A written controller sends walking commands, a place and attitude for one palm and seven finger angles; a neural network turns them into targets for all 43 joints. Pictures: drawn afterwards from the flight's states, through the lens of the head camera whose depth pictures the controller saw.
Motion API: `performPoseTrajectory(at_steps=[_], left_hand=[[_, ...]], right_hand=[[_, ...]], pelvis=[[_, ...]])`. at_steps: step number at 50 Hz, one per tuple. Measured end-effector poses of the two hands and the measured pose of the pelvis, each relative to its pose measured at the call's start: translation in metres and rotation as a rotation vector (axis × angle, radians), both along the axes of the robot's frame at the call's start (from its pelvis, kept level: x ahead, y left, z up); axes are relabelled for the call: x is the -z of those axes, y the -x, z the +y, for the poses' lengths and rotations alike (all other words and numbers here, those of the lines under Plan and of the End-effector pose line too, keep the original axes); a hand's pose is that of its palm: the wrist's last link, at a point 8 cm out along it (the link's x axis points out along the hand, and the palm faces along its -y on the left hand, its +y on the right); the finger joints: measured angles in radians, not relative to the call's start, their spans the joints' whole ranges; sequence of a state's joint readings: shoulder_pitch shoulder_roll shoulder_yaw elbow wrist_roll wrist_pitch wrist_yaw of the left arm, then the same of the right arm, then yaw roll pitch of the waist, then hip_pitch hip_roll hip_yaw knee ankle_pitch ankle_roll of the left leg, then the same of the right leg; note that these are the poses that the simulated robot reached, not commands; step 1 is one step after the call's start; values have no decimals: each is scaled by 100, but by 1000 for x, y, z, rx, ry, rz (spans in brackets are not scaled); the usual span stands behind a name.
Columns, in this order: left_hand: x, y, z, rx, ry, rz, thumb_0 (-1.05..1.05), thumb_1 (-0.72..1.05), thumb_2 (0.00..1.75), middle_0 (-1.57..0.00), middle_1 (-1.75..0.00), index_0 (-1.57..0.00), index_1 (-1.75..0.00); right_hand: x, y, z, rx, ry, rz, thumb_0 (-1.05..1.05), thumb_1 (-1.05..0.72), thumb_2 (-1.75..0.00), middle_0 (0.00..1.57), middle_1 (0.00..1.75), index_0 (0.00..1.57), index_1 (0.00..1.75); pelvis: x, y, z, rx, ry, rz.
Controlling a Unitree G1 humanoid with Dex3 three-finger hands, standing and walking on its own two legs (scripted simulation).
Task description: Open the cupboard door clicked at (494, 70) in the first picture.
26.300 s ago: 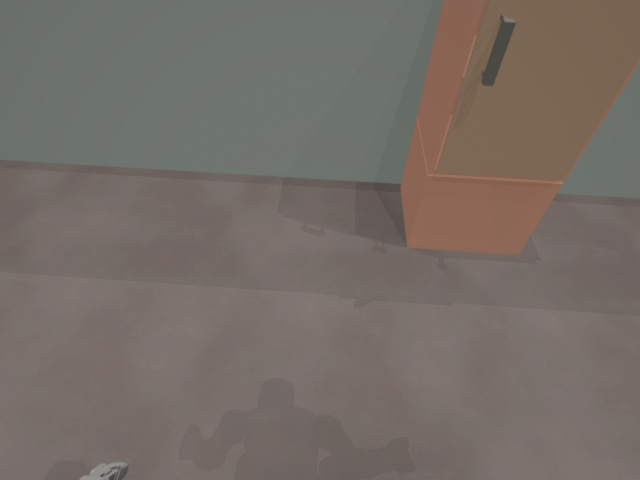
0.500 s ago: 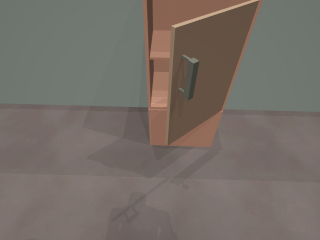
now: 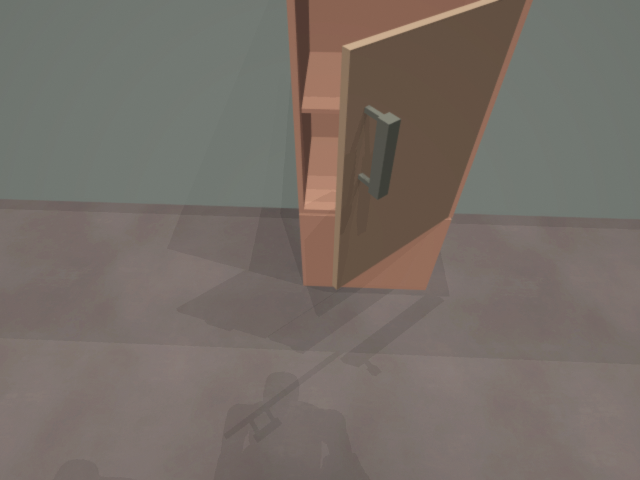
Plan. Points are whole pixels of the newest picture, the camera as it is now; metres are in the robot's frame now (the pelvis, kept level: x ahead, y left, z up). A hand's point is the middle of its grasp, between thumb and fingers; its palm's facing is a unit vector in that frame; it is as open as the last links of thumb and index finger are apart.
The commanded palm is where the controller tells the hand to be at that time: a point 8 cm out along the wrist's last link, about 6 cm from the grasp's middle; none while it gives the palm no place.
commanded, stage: look to check the result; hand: left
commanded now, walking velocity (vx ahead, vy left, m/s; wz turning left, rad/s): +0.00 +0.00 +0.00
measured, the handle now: (374, 153) +0.61 -0.06 +0.07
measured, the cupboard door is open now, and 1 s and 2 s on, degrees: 40 40 40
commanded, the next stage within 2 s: walk to a spot facing it in 0.12 s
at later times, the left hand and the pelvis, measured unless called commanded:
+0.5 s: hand out of the picture -0.01 +0.16 -0.19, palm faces +0.02 -0.98 -0.17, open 7.3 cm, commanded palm none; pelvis +0.01 -0.01 -0.01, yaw -4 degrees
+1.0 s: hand out of the picture +0.15 +0.13 -0.16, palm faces -0.30 -0.90 -0.32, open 7.3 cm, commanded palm none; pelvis -0.02 -0.04 -0.01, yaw -20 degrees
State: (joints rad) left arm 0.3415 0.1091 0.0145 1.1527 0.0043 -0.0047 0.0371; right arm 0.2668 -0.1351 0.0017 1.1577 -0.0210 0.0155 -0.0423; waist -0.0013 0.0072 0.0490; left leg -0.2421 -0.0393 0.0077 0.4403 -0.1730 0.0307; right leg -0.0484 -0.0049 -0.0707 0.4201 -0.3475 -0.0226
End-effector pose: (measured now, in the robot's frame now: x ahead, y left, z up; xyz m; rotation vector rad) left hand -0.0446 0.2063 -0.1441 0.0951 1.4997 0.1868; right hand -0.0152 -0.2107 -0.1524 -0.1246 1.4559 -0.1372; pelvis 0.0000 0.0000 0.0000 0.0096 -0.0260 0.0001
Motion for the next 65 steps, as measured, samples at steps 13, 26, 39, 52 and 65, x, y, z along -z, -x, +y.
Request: performPoseTrajectory(at_steps=[13,26,39,52,65], left_hand=[[2,-16,-12,2,12,-25,0,91,90,-20,-30,-20,-30],[13,-38,4,56,3,-4,0,91,90,-20,-30,-20,-30],[-9,-150,29,258,-60,-196,0,91,90,-20,-30,-20,-30],[-20,-195,-39,472,-93,-289,0,91,90,-20,-30,-20,-30],[7,-201,-54,548,18,-192,0,90,90,-20,-30,-21,-30]], right_hand=[[-2,-13,-13,-10,16,-11,1,-92,-90,20,30,20,30],[0,-20,-28,88,76,-47,1,-91,-90,20,30,20,30],[-8,-6,-34,175,91,-141,0,-91,-90,20,30,20,30],[7,23,-97,346,89,-169,1,-91,-90,20,30,20,30],[-29,6,-101,440,209,-287,1,-91,-90,20,30,20,30]], pelvis=[[0,-6,-9,-4,-2,1],[10,-9,-8,80,25,6],[3,6,-4,233,-4,30],[10,17,-43,379,-23,32],[8,-2,-36,524,-2,62]])
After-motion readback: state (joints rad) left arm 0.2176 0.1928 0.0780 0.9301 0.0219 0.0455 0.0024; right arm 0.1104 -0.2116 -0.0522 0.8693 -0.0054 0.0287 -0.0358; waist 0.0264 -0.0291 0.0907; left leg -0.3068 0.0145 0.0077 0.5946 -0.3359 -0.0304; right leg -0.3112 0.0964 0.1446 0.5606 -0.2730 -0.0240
